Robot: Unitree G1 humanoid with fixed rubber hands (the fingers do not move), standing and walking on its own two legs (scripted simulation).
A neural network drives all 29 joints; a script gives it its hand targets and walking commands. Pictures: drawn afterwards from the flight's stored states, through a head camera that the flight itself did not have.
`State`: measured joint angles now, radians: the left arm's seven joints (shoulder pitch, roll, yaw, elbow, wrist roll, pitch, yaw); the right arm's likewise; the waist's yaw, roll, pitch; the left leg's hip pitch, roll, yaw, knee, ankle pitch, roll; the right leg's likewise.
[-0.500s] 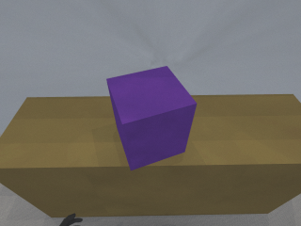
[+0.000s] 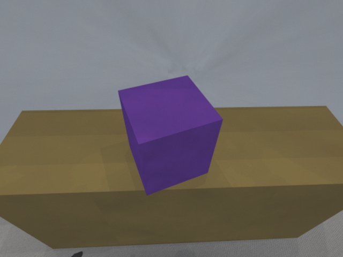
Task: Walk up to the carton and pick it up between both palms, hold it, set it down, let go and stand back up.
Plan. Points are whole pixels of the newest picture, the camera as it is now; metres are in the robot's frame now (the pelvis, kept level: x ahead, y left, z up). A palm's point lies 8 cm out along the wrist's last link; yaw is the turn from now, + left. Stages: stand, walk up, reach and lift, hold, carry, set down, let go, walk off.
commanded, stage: stand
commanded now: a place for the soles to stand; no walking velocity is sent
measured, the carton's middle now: (167, 135) +0.46 +0.02 -0.01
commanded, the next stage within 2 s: reach and lift in 0.82 s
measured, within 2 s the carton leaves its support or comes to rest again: neither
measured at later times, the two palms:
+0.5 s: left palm out of the picture +0.11 +0.26 -0.10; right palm out of the picture +0.08 -0.24 -0.11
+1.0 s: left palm out of the picture +0.16 +0.26 -0.12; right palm out of the picture +0.11 -0.24 -0.13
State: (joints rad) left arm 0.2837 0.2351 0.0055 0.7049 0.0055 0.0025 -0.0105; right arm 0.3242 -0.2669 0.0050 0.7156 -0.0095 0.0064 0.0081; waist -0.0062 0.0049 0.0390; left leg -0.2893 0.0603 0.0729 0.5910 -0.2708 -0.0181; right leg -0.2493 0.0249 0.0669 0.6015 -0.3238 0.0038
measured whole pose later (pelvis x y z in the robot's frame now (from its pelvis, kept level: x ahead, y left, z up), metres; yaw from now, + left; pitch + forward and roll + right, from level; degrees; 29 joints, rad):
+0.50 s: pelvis +0.01 +0.02 +0.00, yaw -2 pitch -2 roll +0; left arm 0.29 0.23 0.00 0.71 0.01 0.00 0.00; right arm 0.29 -0.27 0.01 0.74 0.00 0.01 0.01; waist -0.01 0.00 0.03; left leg -0.27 0.05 0.12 0.60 -0.30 0.00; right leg -0.24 0.02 0.11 0.60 -0.33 0.03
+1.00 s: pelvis -0.01 +0.02 -0.02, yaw -1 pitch -2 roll +0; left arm 0.05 0.24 0.00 0.64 -0.01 0.28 0.04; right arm 0.10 -0.24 -0.13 0.88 -0.07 -0.13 0.08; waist -0.02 0.01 0.14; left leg -0.39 0.05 0.10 0.77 -0.35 0.01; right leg -0.35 -0.02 0.05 0.76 -0.39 0.05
